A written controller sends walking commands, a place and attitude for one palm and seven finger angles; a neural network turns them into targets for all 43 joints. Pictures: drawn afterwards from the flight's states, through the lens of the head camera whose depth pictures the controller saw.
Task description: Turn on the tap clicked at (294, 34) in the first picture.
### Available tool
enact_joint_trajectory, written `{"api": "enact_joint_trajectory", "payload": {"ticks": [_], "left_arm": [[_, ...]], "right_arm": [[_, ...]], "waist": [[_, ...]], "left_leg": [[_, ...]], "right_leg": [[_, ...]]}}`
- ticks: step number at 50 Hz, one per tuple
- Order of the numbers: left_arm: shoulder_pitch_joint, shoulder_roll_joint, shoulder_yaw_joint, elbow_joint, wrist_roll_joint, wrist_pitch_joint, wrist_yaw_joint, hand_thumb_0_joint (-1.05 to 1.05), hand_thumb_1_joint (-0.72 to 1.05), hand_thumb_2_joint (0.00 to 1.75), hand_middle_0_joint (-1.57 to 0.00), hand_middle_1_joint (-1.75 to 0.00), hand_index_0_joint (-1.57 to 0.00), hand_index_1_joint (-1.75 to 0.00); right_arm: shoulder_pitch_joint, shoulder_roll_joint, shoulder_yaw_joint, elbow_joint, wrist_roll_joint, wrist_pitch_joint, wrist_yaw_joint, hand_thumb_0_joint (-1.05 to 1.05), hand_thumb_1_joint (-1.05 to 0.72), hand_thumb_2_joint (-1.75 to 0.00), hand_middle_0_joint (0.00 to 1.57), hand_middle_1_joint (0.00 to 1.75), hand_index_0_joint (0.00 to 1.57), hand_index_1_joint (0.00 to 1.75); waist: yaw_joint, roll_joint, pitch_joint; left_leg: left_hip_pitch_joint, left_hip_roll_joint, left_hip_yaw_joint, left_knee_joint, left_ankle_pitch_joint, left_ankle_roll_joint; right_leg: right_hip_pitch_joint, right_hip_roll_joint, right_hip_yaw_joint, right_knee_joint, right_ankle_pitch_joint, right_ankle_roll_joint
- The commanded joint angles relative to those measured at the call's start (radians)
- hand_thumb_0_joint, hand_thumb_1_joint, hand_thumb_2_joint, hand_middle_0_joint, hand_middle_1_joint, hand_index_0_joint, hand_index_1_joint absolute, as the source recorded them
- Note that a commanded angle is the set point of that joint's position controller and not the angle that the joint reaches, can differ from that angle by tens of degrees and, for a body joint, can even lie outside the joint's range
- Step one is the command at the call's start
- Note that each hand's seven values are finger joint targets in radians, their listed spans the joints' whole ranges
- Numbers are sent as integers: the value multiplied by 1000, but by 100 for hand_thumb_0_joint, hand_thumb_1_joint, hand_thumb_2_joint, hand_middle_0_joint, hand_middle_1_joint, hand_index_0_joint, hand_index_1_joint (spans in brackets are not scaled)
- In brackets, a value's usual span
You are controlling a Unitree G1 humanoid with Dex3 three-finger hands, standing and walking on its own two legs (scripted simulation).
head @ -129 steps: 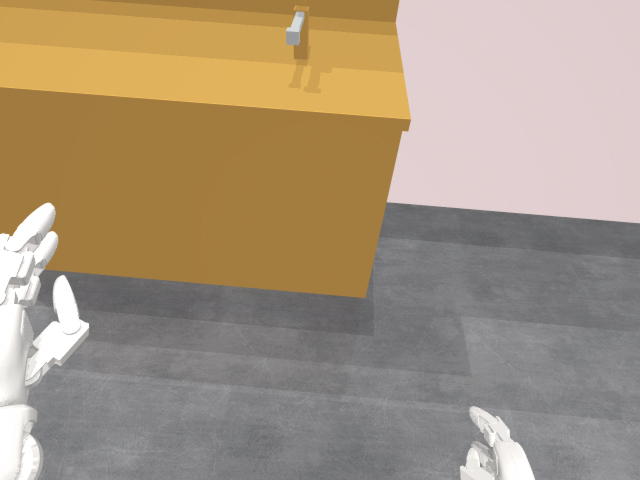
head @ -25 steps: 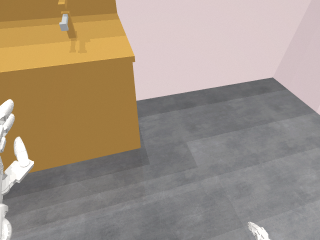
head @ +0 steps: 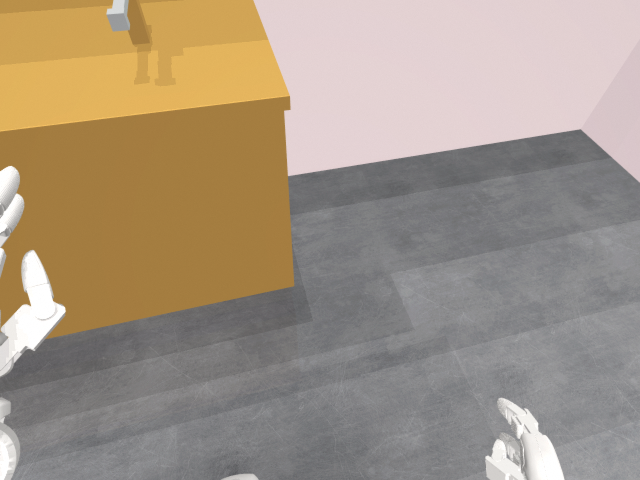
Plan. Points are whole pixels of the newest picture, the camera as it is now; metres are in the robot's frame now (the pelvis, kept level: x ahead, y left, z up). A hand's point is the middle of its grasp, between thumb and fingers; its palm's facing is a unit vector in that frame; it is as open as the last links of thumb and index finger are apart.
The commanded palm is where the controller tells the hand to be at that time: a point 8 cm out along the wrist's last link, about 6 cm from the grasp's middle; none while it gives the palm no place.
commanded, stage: take the last steps up to it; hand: left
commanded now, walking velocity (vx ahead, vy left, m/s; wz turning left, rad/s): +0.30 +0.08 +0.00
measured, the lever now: (118, 19) +0.78 +0.42 +0.17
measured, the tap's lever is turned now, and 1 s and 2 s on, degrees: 0 0 0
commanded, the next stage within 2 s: come to a stop and stand still in 1.20 s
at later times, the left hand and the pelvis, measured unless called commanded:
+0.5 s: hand (121, 199) +0.34 +0.24 +0.18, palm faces +0.39 -0.80 -0.45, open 7.4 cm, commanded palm +0.28 +0.28 +0.19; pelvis +0.13 +0.00 +0.02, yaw +1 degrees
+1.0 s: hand (155, 119) +0.47 +0.24 +0.19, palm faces +0.41 -0.79 -0.46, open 7.4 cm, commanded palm +0.41 +0.29 +0.19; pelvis +0.25 +0.01 +0.00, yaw +0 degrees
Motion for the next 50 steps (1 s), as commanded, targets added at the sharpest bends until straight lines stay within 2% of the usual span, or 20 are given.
{"api": "enact_joint_trajectory", "payload": {"ticks": [1,6,11,12,13,14,16,17,21,28,30,31,32,34,37,44,45,46,47,50], "left_arm": [[-74,199,118,-210,-9,-59,8,0,90,90,-20,-30,-20,-30],[7,165,115,-286,-8,-49,6,0,90,90,-20,-30,-20,-30],[0,147,105,-99,-8,-10,6,0,90,90,-20,-30,-20,-30],[-41,168,107,-87,3,-6,6,0,90,90,-20,-30,-20,-30],[-49,204,134,-55,5,-1,8,0,90,90,-20,-30,-20,-30],[-91,206,142,-55,-15,-7,3,0,90,90,-20,-30,-20,-30],[-123,208,133,-95,-13,-29,-12,0,90,90,-20,-30,-20,-30],[-95,189,117,-104,-7,-42,-13,0,90,90,-20,-30,-20,-30],[-79,184,110,-179,6,-64,0,0,90,90,-20,-30,-20,-30],[-49,173,119,-229,1,-50,33,0,90,90,-20,-30,-20,-30],[-83,171,117,-233,-4,-62,31,0,90,90,-20,-30,-20,-30],[-76,147,94,-222,-9,-63,26,0,90,90,-20,-30,-20,-30],[-63,166,101,-133,-3,-66,22,0,90,90,-20,-30,-20,-30],[-86,179,110,-166,-6,-57,8,0,90,90,-20,-30,-20,-30],[-36,152,90,-278,-7,-54,2,0,90,90,-20,-30,-20,-30],[-29,152,106,-128,-7,-5,14,0,90,90,-20,-30,-20,-30],[-55,167,109,-108,0,-2,14,0,90,90,-20,-30,-20,-30],[-51,190,120,-72,2,8,15,0,90,90,-20,-30,-20,-30],[-105,202,131,-67,-16,10,11,0,90,90,-20,-30,-20,-30],[-86,186,116,-95,-7,-31,-1,0,90,90,-20,-30,-20,-30]], "right_arm": [[-52,-72,-28,-134,4,-58,8,0,-90,-90,20,30,20,30],[-60,-69,-14,-121,8,-77,20,0,-90,-90,20,30,20,30],[-63,-63,-3,-119,9,-53,-5,0,-90,-90,20,30,20,30],[-54,-53,-3,-119,8,-43,-5,0,-90,-90,20,30,20,30],[-69,-38,2,-134,7,-38,-1,0,-90,-90,20,30,20,30],[-79,-70,-9,-126,-1,-45,11,0,-90,-90,20,30,20,30],[-90,-66,-1,-97,2,-31,19,0,-90,-90,20,30,20,30],[-89,-55,9,-88,0,-22,19,0,-90,-90,20,30,20,30],[-90,-61,5,-104,-6,-12,17,0,-90,-90,20,30,20,30],[-49,-47,-11,-153,-12,-32,3,0,-90,-90,20,30,20,30],[-17,-88,-33,-156,-2,-33,-7,0,-90,-90,20,30,20,30],[-32,-109,-42,-162,5,-33,-2,0,-90,-90,20,30,20,30],[-33,-84,-23,-154,1,-33,3,0,-90,-90,20,30,20,30],[-52,-73,-22,-137,7,-35,8,0,-90,-90,20,30,20,30],[-56,-72,-19,-133,9,-53,17,0,-90,-90,20,30,20,30],[-58,-64,3,-124,6,-46,-3,0,-90,-90,20,30,20,30],[-48,-52,3,-122,6,-37,-5,0,-90,-90,20,30,20,30],[-48,-30,9,-133,5,-28,-4,0,-90,-90,20,30,20,30],[-85,-62,2,-135,1,-37,5,0,-90,-90,20,30,20,30],[-79,-49,19,-90,-2,-21,14,0,-90,-90,20,30,20,30]], "waist": [[-31,321,-224],[-13,313,-177],[-6,171,-170],[-6,-2,-159],[1,-264,-150],[9,-258,-148],[-6,-110,-110],[-12,-69,-108],[-22,-73,-161],[-9,-55,-205],[-42,179,-242],[-33,389,-241],[-35,358,-218],[-38,281,-159],[-15,293,-175],[-11,195,-173],[-11,50,-174],[-11,-229,-168],[7,-286,-140],[-15,-73,-112]], "left_leg": [[374,348,-533,-225,183,281],[166,214,-179,-236,146,169],[-28,155,-63,-34,-90,86],[-158,83,-25,192,-173,56],[-360,-40,1,467,-338,11],[-391,-17,-137,619,-327,-4],[-423,25,-208,721,-246,-16],[-414,41,-191,714,-201,-24],[-262,60,-126,394,-127,-22],[85,-40,48,-72,20,-3],[294,59,-113,-164,39,56],[419,277,-422,-200,190,146],[327,357,-565,-278,88,227],[271,348,-528,-268,29,269],[202,249,-281,-243,105,197],[-6,171,-102,-82,-104,87],[-91,109,-56,101,-170,59],[-282,-24,6,367,-303,12],[-366,-32,-99,551,-352,-7],[-389,27,-179,672,-202,-33]], "right_leg": [[-419,35,63,470,-136,-9],[-223,40,-58,122,48,1],[128,83,-101,-257,181,-9],[198,-38,111,-369,104,-67],[260,-261,536,-497,122,-183],[229,-333,639,-550,59,-214],[182,-322,545,-520,105,-233],[181,-283,383,-497,234,-209],[150,-212,113,-435,548,-164],[117,-122,50,-311,394,-119],[-40,-35,-16,2,341,-57],[-274,74,-62,232,-64,-7],[-327,92,0,396,-179,-18],[-427,25,61,444,-102,-8],[-327,26,-3,263,5,-1],[94,93,-106,-263,164,-3],[160,8,38,-359,146,-47],[229,-200,421,-473,162,-152],[208,-308,588,-538,144,-203],[191,-257,323,-473,425,-202]]}}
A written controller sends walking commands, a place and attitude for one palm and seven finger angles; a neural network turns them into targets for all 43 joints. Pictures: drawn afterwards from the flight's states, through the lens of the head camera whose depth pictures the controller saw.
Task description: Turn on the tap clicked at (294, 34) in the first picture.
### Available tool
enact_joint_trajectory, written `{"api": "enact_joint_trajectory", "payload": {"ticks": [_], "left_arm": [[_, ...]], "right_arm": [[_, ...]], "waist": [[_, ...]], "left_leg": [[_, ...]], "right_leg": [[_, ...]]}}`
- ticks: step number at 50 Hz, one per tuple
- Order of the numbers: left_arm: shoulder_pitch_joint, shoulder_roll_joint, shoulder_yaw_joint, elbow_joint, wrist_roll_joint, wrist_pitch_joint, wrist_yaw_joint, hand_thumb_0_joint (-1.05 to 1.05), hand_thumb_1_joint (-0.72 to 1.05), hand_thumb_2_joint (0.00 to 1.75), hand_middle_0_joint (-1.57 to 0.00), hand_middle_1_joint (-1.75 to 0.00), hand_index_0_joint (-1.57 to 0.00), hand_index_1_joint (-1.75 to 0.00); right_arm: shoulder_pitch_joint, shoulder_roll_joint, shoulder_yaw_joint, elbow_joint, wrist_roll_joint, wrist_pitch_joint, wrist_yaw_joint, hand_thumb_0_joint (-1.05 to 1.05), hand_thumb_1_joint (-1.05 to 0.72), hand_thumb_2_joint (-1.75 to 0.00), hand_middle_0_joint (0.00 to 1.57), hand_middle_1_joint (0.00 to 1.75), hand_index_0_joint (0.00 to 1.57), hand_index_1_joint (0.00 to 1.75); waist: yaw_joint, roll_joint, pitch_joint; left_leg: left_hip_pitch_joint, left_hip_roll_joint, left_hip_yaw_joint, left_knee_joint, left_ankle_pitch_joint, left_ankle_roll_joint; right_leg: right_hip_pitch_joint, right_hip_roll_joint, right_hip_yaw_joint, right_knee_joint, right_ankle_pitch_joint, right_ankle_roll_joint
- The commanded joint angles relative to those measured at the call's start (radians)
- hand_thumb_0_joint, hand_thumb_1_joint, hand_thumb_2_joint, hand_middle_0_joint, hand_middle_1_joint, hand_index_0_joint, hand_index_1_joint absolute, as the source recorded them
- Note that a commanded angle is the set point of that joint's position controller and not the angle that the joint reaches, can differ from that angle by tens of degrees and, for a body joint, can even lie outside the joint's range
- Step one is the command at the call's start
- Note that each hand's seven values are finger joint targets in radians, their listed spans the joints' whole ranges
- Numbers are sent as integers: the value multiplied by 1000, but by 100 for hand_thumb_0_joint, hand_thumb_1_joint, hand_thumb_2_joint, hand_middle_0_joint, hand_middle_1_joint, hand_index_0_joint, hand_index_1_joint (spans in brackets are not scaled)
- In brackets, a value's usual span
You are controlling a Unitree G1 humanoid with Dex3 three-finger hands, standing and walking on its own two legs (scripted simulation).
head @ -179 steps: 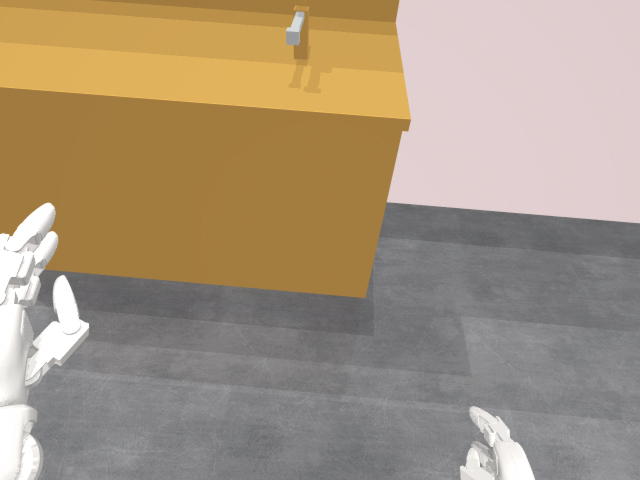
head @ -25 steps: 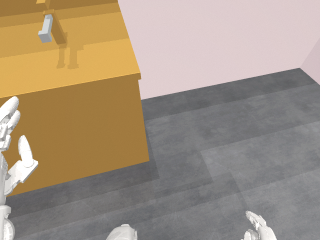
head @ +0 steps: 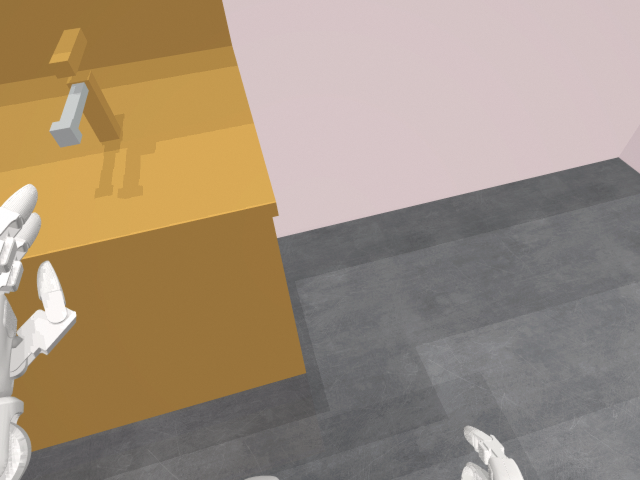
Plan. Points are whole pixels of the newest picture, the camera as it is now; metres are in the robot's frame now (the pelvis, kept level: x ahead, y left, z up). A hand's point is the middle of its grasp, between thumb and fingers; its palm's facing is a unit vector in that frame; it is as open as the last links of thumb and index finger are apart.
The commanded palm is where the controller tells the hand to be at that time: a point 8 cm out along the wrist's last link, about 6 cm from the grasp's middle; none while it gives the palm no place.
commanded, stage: take the last steps up to it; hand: left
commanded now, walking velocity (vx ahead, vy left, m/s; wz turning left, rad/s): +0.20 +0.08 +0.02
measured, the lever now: (66, 133) +0.53 +0.41 +0.17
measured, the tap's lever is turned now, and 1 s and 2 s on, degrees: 0 0 0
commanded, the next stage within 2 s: come to a stop and stand still in 0.20 s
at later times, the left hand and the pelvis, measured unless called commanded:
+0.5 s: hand (96, 237) +0.30 +0.25 +0.19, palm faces +0.38 -0.83 -0.40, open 7.4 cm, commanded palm +0.25 +0.29 +0.19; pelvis +0.09 +0.01 +0.01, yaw +0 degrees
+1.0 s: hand (59, 217) +0.31 +0.28 +0.21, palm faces +0.50 -0.80 -0.33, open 7.4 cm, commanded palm +0.23 +0.29 +0.19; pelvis +0.06 +0.01 +0.01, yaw -1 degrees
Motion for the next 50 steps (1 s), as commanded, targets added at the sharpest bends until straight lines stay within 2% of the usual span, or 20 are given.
{"api": "enact_joint_trajectory", "payload": {"ticks": [1,6,10,12,13,14,16,18,20,25,28,29,32,36,40,41,42,43,47,50], "left_arm": [[-85,191,134,-185,7,-80,16,0,90,90,-20,-30,-20,-30],[5,192,144,-262,6,-96,36,0,90,90,-20,-30,-20,-30],[8,191,147,-313,2,-88,50,0,90,90,-20,-30,-20,-30],[-6,196,147,-318,-2,-91,53,0,90,90,-20,-30,-20,-30],[-21,195,146,-326,-6,-97,52,0,90,90,-20,-30,-20,-30],[-27,194,148,-312,-12,-102,50,0,90,90,-20,-30,-20,-30],[-9,205,147,-238,-15,-94,31,0,90,90,-20,-30,-20,-30],[-3,186,126,-281,-11,-83,23,0,90,90,-20,-30,-20,-30],[31,160,103,-312,-19,-61,20,0,90,90,-20,-30,-20,-30],[14,175,120,-271,-18,-34,27,0,90,90,-20,-30,-20,-30],[-37,178,121,-209,-19,-24,22,0,90,90,-20,-30,-20,-30],[-32,172,107,-186,-25,-14,21,0,90,90,-20,-30,-20,-30],[-63,180,103,-204,-15,-13,26,0,90,90,-20,-30,-20,-30],[-13,182,127,-236,1,-26,36,0,90,90,-20,-30,-20,-30],[39,185,123,-299,-8,-28,43,0,90,90,-20,-30,-20,-30],[-988,902,547,-466,-24,-161,52,0,90,90,-20,-30,-20,-30],[-503,355,325,15,-19,-113,19,0,90,90,-20,-30,-20,-30],[-391,315,267,53,-25,-116,-1,0,90,90,-20,-30,-20,-30],[-109,102,57,-90,-44,-111,-27,0,90,90,-20,-30,-20,-30],[-72,146,82,-209,-29,-82,-16,0,90,90,-20,-30,-20,-30]], "right_arm": [[-120,-109,-43,-161,-7,-38,-6,0,-90,-90,20,30,20,30],[-112,-108,-59,-203,-16,-38,-9,0,-90,-90,20,30,20,30],[-78,-111,-71,-229,-17,-42,-8,0,-90,-90,20,30,20,30],[-58,-126,-84,-232,-10,-42,-21,0,-90,-90,20,30,20,30],[-55,-152,-94,-239,-5,-43,-24,0,-90,-90,20,30,20,30],[-56,-163,-98,-244,0,-43,-17,0,-90,-90,20,30,20,30],[-81,-140,-81,-235,-12,-49,-15,0,-90,-90,20,30,20,30],[-70,-141,-79,-216,-7,-53,-2,0,-90,-90,20,30,20,30],[-64,-142,-69,-221,-7,-67,9,0,-90,-90,20,30,20,30],[-60,-136,-45,-224,-8,-93,-4,0,-90,-90,20,30,20,30],[-65,-112,-31,-228,-9,-86,-15,0,-90,-90,20,30,20,30],[-47,-107,-40,-222,-6,-81,-12,0,-90,-90,20,30,20,30],[-90,-94,-25,-211,-7,-67,-8,0,-90,-90,20,30,20,30],[-116,-95,-18,-226,-14,-45,-25,0,-90,-90,20,30,20,30],[-81,-132,-50,-240,-10,-24,-28,0,-90,-90,20,30,20,30],[49,-145,1,-298,35,-81,-49,0,-90,-90,20,30,20,30],[-85,-59,6,-249,21,-112,-18,0,-90,-90,20,30,20,30],[-53,-118,-8,-255,-13,-125,2,0,-90,-90,20,30,20,30],[-37,-158,-45,-279,8,-144,57,0,-90,-90,20,30,20,30],[-56,-158,-39,-265,2,-131,50,0,-90,-90,20,30,20,30]], "waist": [[-11,-162,-90],[4,-182,-166],[1,-172,-189],[-23,-78,-206],[-29,68,-228],[-17,219,-232],[-14,238,-158],[-11,115,-138],[-14,168,-148],[-11,148,-140],[-19,-70,-136],[-22,-208,-148],[-12,-228,-153],[-4,-167,-205],[-12,-74,-240],[-54,47,-4],[14,98,-149],[18,234,-119],[9,-129,-125],[-1,-97,-102]], "left_leg": [[-272,31,-66,170,61,-15],[-90,-4,65,-249,135,1],[58,-44,112,-453,235,7],[255,-33,96,-581,337,27],[365,80,-59,-605,451,87],[463,258,-310,-618,652,187],[360,346,-460,-685,562,269],[318,286,-292,-640,683,227],[249,218,-139,-631,715,153],[140,188,-57,-598,517,75],[66,41,24,-466,216,-6],[89,-25,30,-354,149,-22],[-4,-47,-78,-150,-32,-12],[31,-53,-48,-344,48,-8],[202,12,-65,-587,443,14],[69,35,-91,-649,205,10],[88,66,-91,-603,174,41],[25,34,-75,-619,112,35],[87,-60,-31,-470,112,7],[162,-45,-41,-544,120,13]], "right_leg": [[239,-300,342,-332,379,-100],[303,-250,194,-267,629,-77],[288,-225,176,-207,522,-57],[196,-169,135,-49,447,-5],[67,-93,95,114,294,39],[-130,4,65,276,-176,72],[-231,4,167,453,-300,69],[-193,-13,170,315,-200,81],[-60,19,112,152,-100,88],[161,40,83,-170,80,90],[173,-79,272,-254,421,44],[121,-162,383,-308,447,-1],[177,-274,419,-301,657,-84],[281,-209,280,-205,786,-50],[229,-122,239,-163,488,20],[18,-42,153,-168,-14,85],[-11,9,109,-122,-125,54],[97,29,148,-119,-8,31],[144,-73,317,-304,110,-4],[56,-57,290,-342,-18,6]]}}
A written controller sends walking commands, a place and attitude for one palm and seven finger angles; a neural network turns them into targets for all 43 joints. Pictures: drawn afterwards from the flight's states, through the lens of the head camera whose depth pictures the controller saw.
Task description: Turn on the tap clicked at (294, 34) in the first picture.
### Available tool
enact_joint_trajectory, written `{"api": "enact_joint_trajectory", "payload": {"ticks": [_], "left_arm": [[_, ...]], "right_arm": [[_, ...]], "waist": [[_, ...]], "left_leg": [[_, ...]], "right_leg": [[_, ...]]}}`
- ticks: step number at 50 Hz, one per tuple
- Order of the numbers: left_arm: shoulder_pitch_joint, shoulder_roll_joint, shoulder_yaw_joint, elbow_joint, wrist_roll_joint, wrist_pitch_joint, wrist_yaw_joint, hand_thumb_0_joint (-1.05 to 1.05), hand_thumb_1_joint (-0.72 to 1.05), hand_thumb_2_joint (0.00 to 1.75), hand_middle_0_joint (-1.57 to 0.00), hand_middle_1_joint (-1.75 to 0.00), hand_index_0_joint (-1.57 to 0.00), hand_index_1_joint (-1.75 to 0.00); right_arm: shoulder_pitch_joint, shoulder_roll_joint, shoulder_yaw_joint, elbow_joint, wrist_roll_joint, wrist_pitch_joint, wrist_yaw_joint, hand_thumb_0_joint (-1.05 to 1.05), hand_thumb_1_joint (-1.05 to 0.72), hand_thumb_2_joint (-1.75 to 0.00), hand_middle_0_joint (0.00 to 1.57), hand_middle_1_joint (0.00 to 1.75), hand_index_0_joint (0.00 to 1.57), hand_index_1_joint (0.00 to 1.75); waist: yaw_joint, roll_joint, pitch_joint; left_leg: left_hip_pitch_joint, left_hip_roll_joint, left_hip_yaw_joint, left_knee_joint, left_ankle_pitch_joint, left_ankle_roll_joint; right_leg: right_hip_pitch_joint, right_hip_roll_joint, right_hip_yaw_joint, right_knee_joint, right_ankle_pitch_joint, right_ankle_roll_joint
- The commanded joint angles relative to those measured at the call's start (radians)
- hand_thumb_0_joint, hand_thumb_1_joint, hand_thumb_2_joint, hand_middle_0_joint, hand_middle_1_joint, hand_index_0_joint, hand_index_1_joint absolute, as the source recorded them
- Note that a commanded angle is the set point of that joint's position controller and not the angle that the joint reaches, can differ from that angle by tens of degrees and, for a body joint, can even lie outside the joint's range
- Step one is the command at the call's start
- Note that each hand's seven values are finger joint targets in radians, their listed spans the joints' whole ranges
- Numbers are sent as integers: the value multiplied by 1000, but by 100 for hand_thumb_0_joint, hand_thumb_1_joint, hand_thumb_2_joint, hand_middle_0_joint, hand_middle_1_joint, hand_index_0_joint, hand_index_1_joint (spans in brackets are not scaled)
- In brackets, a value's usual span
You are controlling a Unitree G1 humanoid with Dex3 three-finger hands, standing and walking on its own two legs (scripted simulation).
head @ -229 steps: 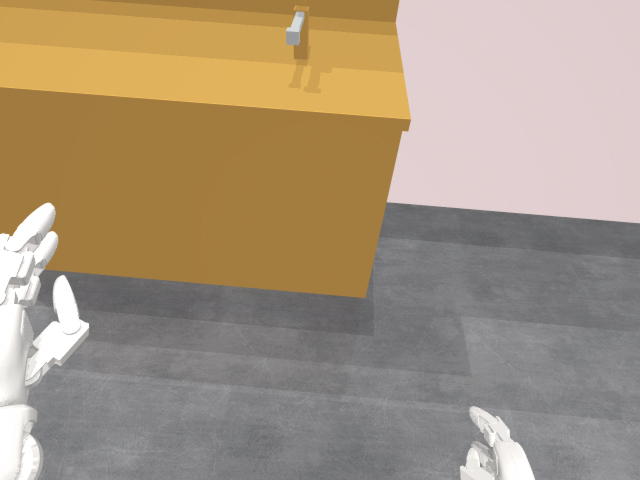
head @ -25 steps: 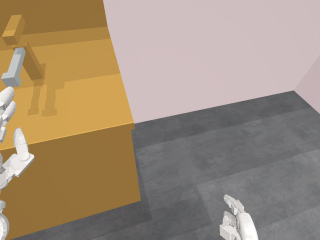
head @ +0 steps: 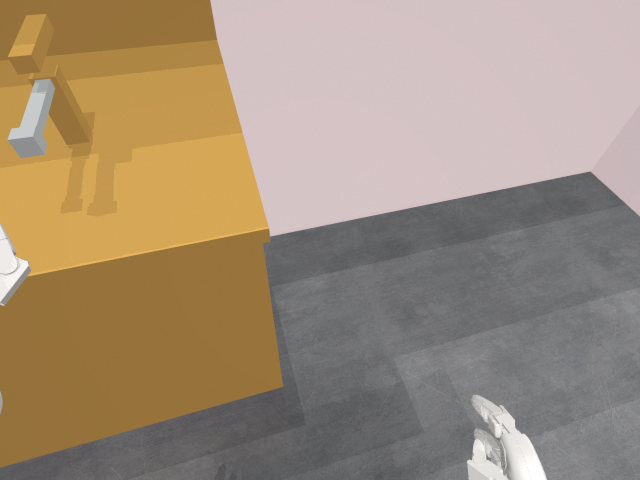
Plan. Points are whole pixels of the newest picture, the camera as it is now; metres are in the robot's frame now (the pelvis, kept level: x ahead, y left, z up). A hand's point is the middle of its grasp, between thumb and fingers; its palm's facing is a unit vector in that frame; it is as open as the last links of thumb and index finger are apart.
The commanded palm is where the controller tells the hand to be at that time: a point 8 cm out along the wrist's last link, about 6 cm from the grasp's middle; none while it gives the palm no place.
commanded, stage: come to a stop and stand still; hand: left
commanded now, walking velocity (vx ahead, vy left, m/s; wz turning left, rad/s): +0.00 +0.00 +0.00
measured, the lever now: (28, 141) +0.46 +0.41 +0.16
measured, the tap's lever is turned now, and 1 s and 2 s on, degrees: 0 0 0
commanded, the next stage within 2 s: look again from close up in 0.76 s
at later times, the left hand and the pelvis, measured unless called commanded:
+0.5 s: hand (57, 282) +0.25 +0.27 +0.17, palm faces +0.39 -0.85 -0.35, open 7.4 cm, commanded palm +0.19 +0.30 +0.18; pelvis +0.02 +0.03 +0.01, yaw -1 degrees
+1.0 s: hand (55, 286) +0.25 +0.27 +0.17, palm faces +0.41 -0.85 -0.34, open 7.4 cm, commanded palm +0.19 +0.30 +0.18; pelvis +0.03 +0.02 +0.01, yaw +0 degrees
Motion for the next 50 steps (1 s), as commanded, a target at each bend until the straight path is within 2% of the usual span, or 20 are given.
{"api": "enact_joint_trajectory", "payload": {"ticks": [1,2,3,4,6,8,11,13,17,20,21,27,30,35,36,37,40,43,46,50], "left_arm": [[84,147,14,-317,25,-34,-5,0,90,90,-20,-30,-20,-30],[86,132,15,-312,30,-35,-5,0,90,90,-20,-30,-20,-30],[76,142,36,-306,36,-36,-2,0,90,90,-20,-30,-20,-30],[61,152,53,-313,41,-38,0,0,90,90,-20,-30,-20,-30],[21,191,91,-320,45,-36,6,0,90,90,-20,-30,-20,-30],[32,139,56,-295,46,-34,4,0,90,90,-20,-30,-20,-30],[37,104,12,-299,44,-21,-2,0,90,90,-20,-30,-20,-30],[64,76,-17,-272,47,-7,-4,0,90,90,-20,-30,-20,-30],[69,64,-39,-274,54,14,-5,0,90,90,-20,-30,-20,-30],[83,78,-24,-279,52,22,-1,0,90,90,-20,-30,-20,-30],[81,102,-2,-287,50,25,1,0,90,90,-20,-30,-20,-30],[99,97,-8,-340,39,32,4,0,90,90,-20,-30,-20,-30],[127,84,-16,-328,35,40,5,0,90,90,-20,-30,-20,-30],[127,75,-33,-327,33,50,7,0,90,90,-20,-30,-20,-30],[115,88,-23,-338,33,52,8,0,90,90,-20,-30,-20,-30],[112,76,-37,-338,33,53,9,0,90,90,-20,-30,-20,-30],[119,82,-32,-319,32,59,12,0,90,90,-20,-30,-20,-30],[117,78,-37,-323,31,61,14,0,90,90,-20,-30,-20,-30],[114,87,-31,-310,29,66,15,0,90,90,-20,-30,-20,-30],[108,78,-42,-312,32,67,18,0,90,90,-20,-30,-20,-30]], "right_arm": [[-93,-105,-45,-149,-12,-47,-9,0,-90,-90,20,30,20,30],[-98,-96,-39,-152,-14,-47,-16,0,-90,-90,20,30,20,30],[-103,-97,-36,-154,-14,-47,-22,0,-90,-90,20,30,20,30],[-107,-94,-34,-157,-15,-47,-28,0,-90,-90,20,30,20,30],[-115,-85,-30,-163,-18,-48,-39,0,-90,-90,20,30,20,30],[-102,-81,-31,-159,-20,-54,-42,0,-90,-90,20,30,20,30],[-108,-83,-33,-152,-22,-63,-39,0,-90,-90,20,30,20,30],[-95,-88,-38,-139,-23,-62,-36,0,-90,-90,20,30,20,30],[-99,-92,-44,-131,-25,-49,-33,0,-90,-90,20,30,20,30],[-106,-87,-43,-139,-25,-33,-36,0,-90,-90,20,30,20,30],[-115,-87,-42,-141,-26,-28,-40,0,-90,-90,20,30,20,30],[-124,-83,-41,-162,-27,-9,-47,0,-90,-90,20,30,20,30],[-117,-86,-45,-166,-24,-1,-47,0,-90,-90,20,30,20,30],[-120,-89,-47,-166,-23,8,-52,0,-90,-90,20,30,20,30],[-125,-91,-46,-167,-25,9,-55,0,-90,-90,20,30,20,30],[-125,-89,-44,-166,-25,11,-56,0,-90,-90,20,30,20,30],[-125,-88,-45,-167,-24,16,-58,0,-90,-90,20,30,20,30],[-128,-87,-43,-166,-25,18,-62,0,-90,-90,20,30,20,30],[-132,-85,-41,-165,-27,19,-66,0,-90,-90,20,30,20,30],[-126,-87,-44,-162,-26,19,-65,0,-90,-90,20,30,20,30]], "waist": [[11,21,-114],[7,60,-107],[9,101,-104],[11,144,-103],[16,164,-96],[12,147,-119],[8,76,-149],[6,34,-159],[2,56,-171],[5,49,-183],[6,63,-180],[4,92,-204],[3,69,-217],[2,73,-215],[3,96,-211],[1,97,-203],[4,58,-198],[5,79,-193],[7,56,-171],[5,61,-172]], "left_leg": [[36,15,-49,-172,-26,-15],[1,41,-80,-233,-59,-8],[-38,62,-105,-288,-84,-2],[-75,78,-115,-321,-106,2],[-111,92,-118,-348,-155,6],[-90,84,-108,-329,-123,6],[-25,54,-66,-267,0,-3],[-7,46,-63,-246,59,-7],[28,41,-58,-237,165,-21],[31,40,-55,-227,210,-21],[39,36,-49,-227,220,-26],[60,35,-50,-208,334,-36],[66,32,-44,-193,369,-34],[63,30,-45,-201,351,-36],[73,28,-44,-207,356,-42],[65,33,-51,-210,356,-44],[43,30,-51,-217,295,-33],[36,28,-53,-229,266,-34],[24,26,-55,-247,182,-28],[17,22,-60,-251,170,-22]], "right_leg": [[48,-88,167,-188,-148,-4],[76,-57,128,-161,-144,12],[118,-30,98,-123,-107,21],[159,-20,71,-88,-72,28],[190,-20,60,-62,-48,32],[206,-28,61,-74,-9,27],[210,-37,74,-113,65,23],[212,-40,82,-128,100,23],[202,-35,72,-121,164,23],[217,-37,71,-120,203,21],[208,-36,75,-122,207,22],[232,-33,60,-109,275,20],[251,-32,60,-112,317,19],[250,-32,61,-120,307,21],[235,-29,61,-118,301,22],[235,-30,56,-118,287,23],[253,-31,64,-131,272,23],[252,-31,64,-135,246,23],[235,-32,74,-161,190,27],[248,-29,75,-164,187,25]]}}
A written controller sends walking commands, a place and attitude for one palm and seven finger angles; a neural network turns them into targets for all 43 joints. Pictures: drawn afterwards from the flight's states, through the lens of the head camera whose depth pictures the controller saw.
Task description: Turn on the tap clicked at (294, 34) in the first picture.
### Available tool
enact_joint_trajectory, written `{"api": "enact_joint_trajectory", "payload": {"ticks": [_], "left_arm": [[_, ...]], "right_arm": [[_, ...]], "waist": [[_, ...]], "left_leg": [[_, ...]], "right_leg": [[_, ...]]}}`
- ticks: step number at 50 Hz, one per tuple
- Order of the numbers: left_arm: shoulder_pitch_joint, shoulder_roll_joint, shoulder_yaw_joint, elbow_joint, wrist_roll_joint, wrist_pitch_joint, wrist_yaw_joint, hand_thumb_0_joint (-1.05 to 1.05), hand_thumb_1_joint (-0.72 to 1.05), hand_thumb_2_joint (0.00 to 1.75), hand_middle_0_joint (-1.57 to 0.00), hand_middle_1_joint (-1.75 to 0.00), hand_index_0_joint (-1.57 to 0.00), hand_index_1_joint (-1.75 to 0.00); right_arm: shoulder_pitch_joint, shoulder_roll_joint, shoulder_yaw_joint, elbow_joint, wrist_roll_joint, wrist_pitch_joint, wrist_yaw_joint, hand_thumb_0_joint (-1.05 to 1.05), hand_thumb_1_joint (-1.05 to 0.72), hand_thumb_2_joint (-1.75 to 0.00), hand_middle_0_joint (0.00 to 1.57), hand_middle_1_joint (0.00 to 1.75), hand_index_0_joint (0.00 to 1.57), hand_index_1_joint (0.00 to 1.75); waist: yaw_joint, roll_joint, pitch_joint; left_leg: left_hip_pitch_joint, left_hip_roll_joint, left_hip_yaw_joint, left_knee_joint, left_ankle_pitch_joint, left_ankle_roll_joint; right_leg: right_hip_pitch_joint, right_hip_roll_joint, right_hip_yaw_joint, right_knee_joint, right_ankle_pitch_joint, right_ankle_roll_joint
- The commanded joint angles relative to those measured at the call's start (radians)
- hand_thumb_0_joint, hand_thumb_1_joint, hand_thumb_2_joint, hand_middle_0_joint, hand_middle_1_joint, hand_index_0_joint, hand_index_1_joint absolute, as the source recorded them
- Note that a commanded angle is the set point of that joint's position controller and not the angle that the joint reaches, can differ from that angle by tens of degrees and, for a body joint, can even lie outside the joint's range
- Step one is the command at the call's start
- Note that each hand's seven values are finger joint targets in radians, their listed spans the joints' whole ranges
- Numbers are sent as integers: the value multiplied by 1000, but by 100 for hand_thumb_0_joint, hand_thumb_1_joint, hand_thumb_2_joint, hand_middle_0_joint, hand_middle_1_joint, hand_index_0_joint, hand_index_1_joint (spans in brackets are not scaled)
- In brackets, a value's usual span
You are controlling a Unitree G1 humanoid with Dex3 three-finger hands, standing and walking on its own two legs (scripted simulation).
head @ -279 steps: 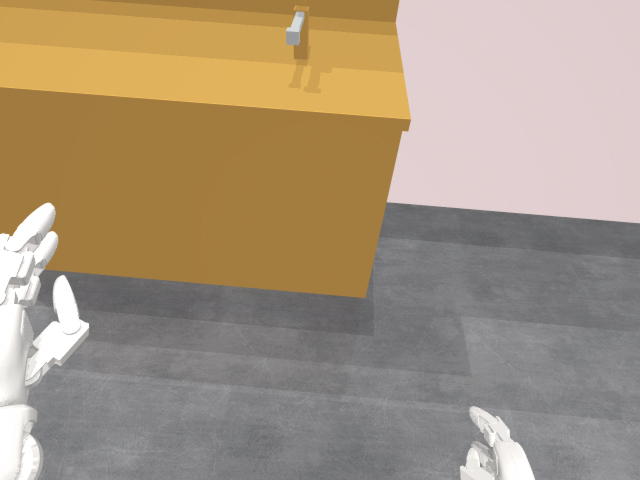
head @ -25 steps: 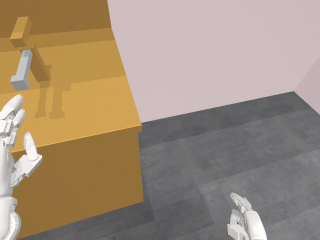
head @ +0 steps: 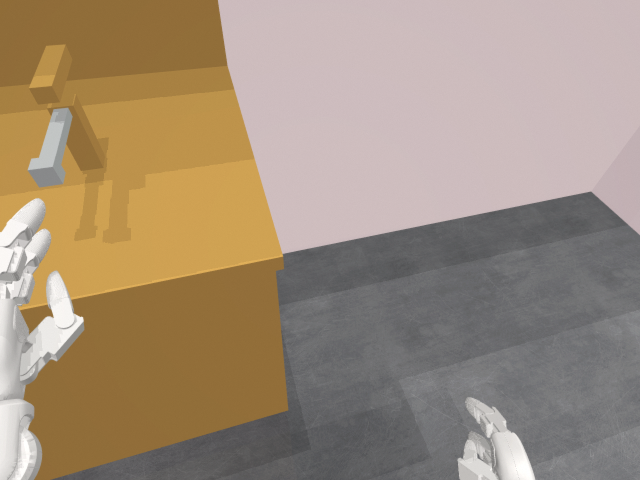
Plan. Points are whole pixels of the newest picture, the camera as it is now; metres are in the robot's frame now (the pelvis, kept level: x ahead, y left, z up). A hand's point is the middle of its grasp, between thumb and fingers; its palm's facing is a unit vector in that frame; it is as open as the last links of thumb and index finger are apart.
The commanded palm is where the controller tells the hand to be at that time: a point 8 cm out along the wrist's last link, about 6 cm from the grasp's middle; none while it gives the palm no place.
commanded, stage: look again from close up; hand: left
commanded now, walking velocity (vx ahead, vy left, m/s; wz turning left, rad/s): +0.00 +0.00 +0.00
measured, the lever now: (47, 171) +0.43 +0.39 +0.15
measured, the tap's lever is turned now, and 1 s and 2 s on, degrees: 0 0 0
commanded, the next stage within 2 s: shuffle to correct the standing spot in 0.12 s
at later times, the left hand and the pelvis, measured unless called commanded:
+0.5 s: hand (73, 329) +0.21 +0.25 +0.15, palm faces +0.42 -0.84 -0.33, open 7.4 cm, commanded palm +0.16 +0.29 +0.17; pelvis +0.01 +0.00 -0.01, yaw +2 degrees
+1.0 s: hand (67, 262) +0.29 +0.29 +0.15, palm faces +0.42 -0.83 -0.38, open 7.4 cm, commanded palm +0.23 +0.32 +0.17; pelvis +0.07 +0.04 -0.03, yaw -2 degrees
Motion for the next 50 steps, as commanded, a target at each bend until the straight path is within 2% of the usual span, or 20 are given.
{"api": "enact_joint_trajectory", "payload": {"ticks": [1,11,19,23,26,29,33,35,36,37,38,39,41,42,43,44,45,46,47,50], "left_arm": [[-88,171,106,-229,6,-65,20,0,90,90,-20,-30,-20,-30],[-50,173,111,-207,3,-60,21,0,90,90,-20,-30,-20,-30],[-59,174,93,-204,2,-73,28,0,90,90,-20,-30,-20,-30],[-62,187,108,-214,1,-84,31,0,90,90,-20,-30,-20,-30],[-62,200,131,-234,-3,-93,30,0,90,90,-20,-30,-20,-30],[-61,187,123,-257,-2,-99,25,0,90,90,-20,-30,-20,-30],[-68,176,106,-243,2,-104,19,0,90,90,-20,-30,-20,-30],[-40,189,125,-210,3,-103,24,0,90,90,-20,-30,-20,-30],[-14,204,138,-189,1,-103,28,0,90,90,-20,-30,-20,-30],[-32,204,134,-218,-3,-114,29,0,90,90,-20,-30,-20,-30],[-40,230,161,-237,-4,-131,33,0,90,90,-20,-30,-20,-30],[-25,233,174,-256,-5,-137,36,0,90,90,-20,-30,-20,-30],[-45,207,160,-317,2,-133,32,0,90,90,-20,-30,-20,-30],[-61,208,157,-342,-2,-128,31,0,90,90,-20,-30,-20,-30],[-48,207,162,-344,-9,-126,25,0,90,90,-20,-30,-20,-30],[-59,208,163,-377,-11,-131,24,0,90,90,-20,-30,-20,-30],[-42,212,173,-297,-12,-129,18,0,90,90,-20,-30,-20,-30],[-64,223,177,-293,-17,-121,14,0,90,90,-20,-30,-20,-30],[-113,215,158,-300,-4,-122,15,0,90,90,-20,-30,-20,-30],[-87,199,130,-291,1,-107,19,0,90,90,-20,-30,-20,-30]], "right_arm": [[-107,-125,-57,-165,-5,-54,-11,0,-90,-90,20,30,20,30],[-108,-127,-61,-164,-4,-47,-13,0,-90,-90,20,30,20,30],[-101,-139,-76,-157,-8,-42,-11,0,-90,-90,20,30,20,30],[-101,-142,-77,-150,-4,-38,-8,0,-90,-90,20,30,20,30],[-114,-149,-78,-155,-2,-39,-8,0,-90,-90,20,30,20,30],[-106,-152,-79,-162,4,-42,-3,0,-90,-90,20,30,20,30],[-97,-149,-79,-155,2,-52,9,0,-90,-90,20,30,20,30],[-101,-149,-85,-157,9,-45,16,0,-90,-90,20,30,20,30],[-100,-146,-92,-155,12,-38,19,0,-90,-90,20,30,20,30],[-109,-151,-105,-150,17,-33,27,0,-90,-90,20,30,20,30],[-127,-145,-99,-144,17,-27,35,0,-90,-90,20,30,20,30],[-129,-136,-90,-128,15,-18,40,0,-90,-90,20,30,20,30],[-126,-127,-75,-119,9,-3,47,0,-90,-90,20,30,20,30],[-99,-109,-67,-110,15,4,43,0,-90,-90,20,30,20,30],[-109,-121,-75,-123,20,-2,28,0,-90,-90,20,30,20,30],[-117,-146,-89,-146,20,-18,23,0,-90,-90,20,30,20,30],[-114,-140,-96,-153,20,-32,21,0,-90,-90,20,30,20,30],[-123,-128,-83,-150,10,-44,15,0,-90,-90,20,30,20,30],[-124,-114,-72,-135,3,-58,17,0,-90,-90,20,30,20,30],[-125,-118,-63,-122,15,-84,22,0,-90,-90,20,30,20,30]], "waist": [[0,67,-124],[1,53,-121],[-18,1,-78],[-24,6,-65],[-23,51,-83],[-22,175,-81],[-17,132,-86],[0,3,-129],[7,-144,-157],[7,-215,-156],[19,-177,-114],[24,-122,-77],[-21,-32,-88],[-57,32,-122],[-51,170,-109],[-39,341,-113],[-35,283,-89],[-33,284,-41],[-36,215,-16],[-9,162,-86]], "left_leg": [[-70,44,-69,-117,146,-52],[-81,37,-72,-115,129,-46],[-152,13,-86,5,-116,0],[-171,20,-112,43,-124,10],[-141,48,-141,8,-59,13],[-74,118,-215,-46,153,13],[-33,125,-159,28,363,0],[-209,65,-82,198,330,-14],[-314,8,-31,368,258,-28],[-429,-23,-27,511,40,-40],[-502,14,-111,602,-257,-31],[-500,85,-217,592,-345,-11],[-286,110,-199,334,-256,-5],[-89,45,-101,153,-96,-21],[18,28,-125,24,-2,-11],[118,183,-358,-75,78,66],[-1,245,-436,-161,-60,135],[-17,269,-512,-184,-51,180],[-21,278,-496,-161,54,203],[16,191,-241,-33,346,122]], "right_leg": [[134,-15,56,-23,145,-11],[144,-21,63,-47,134,-10],[45,-104,158,-73,-233,-58],[17,-126,169,-17,-243,-79],[18,-84,120,98,-105,-70],[-45,-11,-2,277,6,-31],[-31,-7,-30,210,-58,-40],[191,-68,71,169,156,-93],[277,-170,228,145,237,-155],[333,-303,395,92,306,-234],[300,-394,478,47,293,-268],[229,-417,462,51,230,-245],[47,-331,318,145,170,-180],[-57,-221,158,230,71,-116],[-139,-65,39,387,-20,-57],[-302,30,-25,546,-266,6],[-288,37,20,662,-421,2],[-354,18,42,727,-425,7],[-371,-13,52,714,-394,2],[-171,-10,-8,334,-281,-1]]}}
